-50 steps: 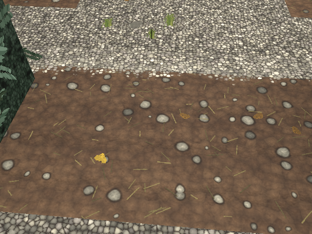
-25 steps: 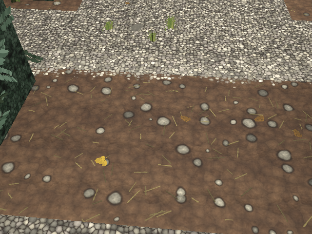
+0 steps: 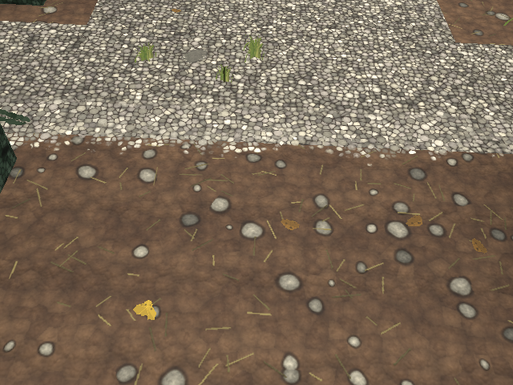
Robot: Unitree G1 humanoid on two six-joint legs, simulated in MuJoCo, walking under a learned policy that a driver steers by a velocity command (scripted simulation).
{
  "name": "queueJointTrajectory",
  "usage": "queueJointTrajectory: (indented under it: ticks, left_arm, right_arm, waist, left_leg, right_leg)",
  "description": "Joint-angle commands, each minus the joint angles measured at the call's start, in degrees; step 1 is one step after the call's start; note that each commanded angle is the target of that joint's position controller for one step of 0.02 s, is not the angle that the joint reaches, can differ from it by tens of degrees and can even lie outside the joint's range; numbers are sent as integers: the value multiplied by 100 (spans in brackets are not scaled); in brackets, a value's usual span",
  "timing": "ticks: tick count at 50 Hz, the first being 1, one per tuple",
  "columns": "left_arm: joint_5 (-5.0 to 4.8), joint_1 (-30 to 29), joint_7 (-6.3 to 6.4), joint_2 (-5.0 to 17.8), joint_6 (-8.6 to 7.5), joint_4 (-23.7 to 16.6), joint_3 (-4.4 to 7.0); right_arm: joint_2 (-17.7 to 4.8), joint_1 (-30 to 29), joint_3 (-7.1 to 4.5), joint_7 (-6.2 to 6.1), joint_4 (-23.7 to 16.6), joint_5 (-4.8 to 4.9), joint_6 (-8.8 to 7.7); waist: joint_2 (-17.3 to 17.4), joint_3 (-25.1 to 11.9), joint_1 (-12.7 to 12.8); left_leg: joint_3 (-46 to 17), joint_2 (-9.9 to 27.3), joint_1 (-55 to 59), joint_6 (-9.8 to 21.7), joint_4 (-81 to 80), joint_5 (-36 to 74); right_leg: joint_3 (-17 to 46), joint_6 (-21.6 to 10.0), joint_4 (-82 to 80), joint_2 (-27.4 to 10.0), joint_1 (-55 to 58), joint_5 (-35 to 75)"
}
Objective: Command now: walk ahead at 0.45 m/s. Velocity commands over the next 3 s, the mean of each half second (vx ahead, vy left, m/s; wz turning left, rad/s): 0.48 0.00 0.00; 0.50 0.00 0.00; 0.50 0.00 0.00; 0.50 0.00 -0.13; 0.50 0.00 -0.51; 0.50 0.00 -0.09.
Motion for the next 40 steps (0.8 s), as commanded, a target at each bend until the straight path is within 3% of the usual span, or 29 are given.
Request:
queueJointTrajectory:
  ticks: [1,3,5,6,7,8,9,10,11,12,13,14,16,18,20,22,25,30,33,34,35,36,37,38,39,40]
  left_arm:
    - [-46,-1168,-108,84,-107,-635,-86]
    - [-58,-1376,-180,137,-147,-771,-100]
    - [-46,-1223,-219,304,-193,-808,-49]
    - [-35,-849,-213,474,-213,-731,29]
    - [-41,65,-184,712,-218,-471,160]
    - [-53,1277,-134,1000,-192,-145,293]
    - [128,2314,-78,1646,-143,34,436]
    - [116,2541,-102,1364,-101,193,322]
    - [56,1895,-125,978,-108,145,219]
    - [27,1192,-140,688,-144,-11,136]
    - [79,690,-183,505,-205,-95,64]
    - [138,453,-223,347,-260,-99,12]
    - [144,581,-224,337,-267,68,-6]
    - [143,817,-136,530,-272,202,7]
    - [138,1125,-33,692,-261,302,27]
    - [107,1386,39,730,-232,353,17]
    - [50,1726,82,843,-207,421,16]
    - [7,2307,92,941,-88,657,56]
    - [11,2218,110,1074,6,657,116]
    - [20,2072,106,1099,36,616,119]
    - [62,1973,96,964,53,542,65]
    - [182,2018,95,757,29,362,-35]
    - [91,2752,25,-31,-112,393,-247]
    - [-31,2351,12,682,-242,435,-95]
    - [-130,1779,7,949,-312,251,-18]
    - [-106,1508,55,898,-313,207,-15]
  right_arm:
    - [-975,335,-185,-61,-113,56,-25]
    - [-1007,333,-222,-59,-69,84,-5]
    - [-1112,176,-267,-40,-93,55,4]
    - [-1210,114,-299,-30,-112,45,16]
    - [-1249,-32,-309,-21,-156,34,50]
    - [-1283,-291,-299,8,-283,12,41]
    - [-642,212,-129,107,-403,-39,-60]
    - [-447,431,-55,213,-272,110,-258]
    - [-936,-185,-215,217,-455,275,-355]
    - [-1077,-841,-241,161,-685,286,-373]
    - [-1070,-1086,-276,90,-742,217,-334]
    - [-1007,-1002,-338,25,-726,113,-236]
    - [-710,-717,-323,-12,-732,103,-73]
    - [-763,-1033,-346,-38,-906,102,-11]
    - [-878,-1629,-373,-46,-1135,38,-18]
    - [-866,-2102,-361,-2,-1283,8,-55]
    - [-767,-2791,-291,84,-1464,47,-99]
    - [-834,-3592,-210,283,-1770,125,-138]
    - [-1065,-3346,-261,364,-1818,126,-198]
    - [-1229,-2848,-344,359,-1698,114,-213]
    - [-1538,-1818,-496,327,-1384,106,-215]
    - [-2052,-682,-620,267,-1174,29,-195]
    - [-2287,-465,-651,321,-1029,-5,-170]
    - [-1668,-601,-484,321,-1105,22,-171]
    - [-1454,-1127,-408,294,-1210,34,-178]
    - [-1347,-1617,-352,299,-1323,8,-176]
  waist:
    - [708,939,-16]
    - [724,1005,25]
    - [823,750,266]
    - [956,402,490]
    - [1037,-120,955]
    - [991,-789,1516]
    - [-431,-2018,1388]
    - [-1152,-2815,1282]
    - [-870,-1652,1196]
    - [-400,-774,999]
    - [153,-349,717]
    - [121,-207,443]
    - [-152,-121,230]
    - [-189,142,194]
    - [-106,318,308]
    - [-72,373,439]
    - [-103,430,668]
    - [-127,615,921]
    - [-278,412,652]
    - [-334,99,339]
    - [-276,-546,-117]
    - [479,-1509,-429]
    - [2085,-2242,1]
    - [1360,-1959,-176]
    - [1030,-1143,-97]
    - [467,-735,105]
  left_leg:
    - [-664,1351,-468,618,-588,2391]
    - [-616,1492,-115,612,-445,2669]
    - [-497,1550,154,546,95,4044]
    - [-457,1559,250,491,607,5199]
    - [-330,1415,88,390,1582,6092]
    - [-270,1223,-977,214,2980,5693]
    - [-133,336,-3228,-130,5495,2433]
    - [-1077,-244,-4111,-92,6690,-1245]
    - [-1094,165,-4765,41,6956,-1024]
    - [-816,480,-4778,109,6691,-465]
    - [-701,727,-4343,105,6348,23]
    - [-731,930,-3854,109,5970,275]
    - [-695,1035,-3377,101,5641,394]
    - [-613,1102,-3671,-5,5219,715]
    - [-584,1155,-4239,-118,4553,1354]
    - [-518,1097,-4430,-155,3740,2036]
    - [-261,827,-4072,-166,2537,2725]
    - [-219,665,-4263,-100,1782,2235]
    - [-101,476,-3690,140,1519,1525]
    - [71,276,-2905,262,1414,1439]
    - [54,235,-1474,463,1464,1588]
    - [-1315,1419,413,872,1607,1813]
    - [-4037,2533,2188,1746,793,689]
    - [-4153,2354,1979,1489,496,298]
    - [-3224,2173,1186,1215,420,747]
    - [-2550,1965,309,1108,272,1472]
  right_leg:
    - [-225,-1,-739,196,-63,334]
    - [-207,-126,-1019,207,-29,135]
    - [-321,-349,-1185,390,554,-299]
    - [-455,-462,-1172,590,1211,-507]
    - [-566,-624,-1196,800,2362,-532]
    - [-73,-893,-1110,412,4206,-317]
    - [2501,-1776,-1234,-1309,6724,-927]
    - [4749,-2184,-2500,-2003,7185,-1915]
    - [4021,-1813,-2733,-1680,6331,-2299]
    - [3033,-1532,-2888,-1452,5131,-1909]
    - [2355,-1371,-3070,-1244,3993,-1206]
    - [1832,-1209,-3210,-974,3264,-833]
    - [1359,-1231,-3510,-799,2608,-648]
    - [1070,-1285,-3724,-758,2400,-507]
    - [994,-1284,-3805,-779,2599,-394]
    - [821,-1164,-3787,-692,2830,-213]
    - [502,-969,-3760,-528,2988,-126]
    - [601,-950,-3373,-934,4056,-189]
    - [631,-788,-2821,-1119,4504,856]
    - [476,-680,-2222,-977,4458,1899]
    - [226,-515,-1061,-648,4046,2392]
    - [-99,-289,908,-242,2751,754]
    - [135,4,2687,775,530,-3121]
    - [822,-105,3305,465,-77,-3300]
    - [682,-179,3320,195,-350,-2759]
    - [531,-147,3077,-91,-87,-2231]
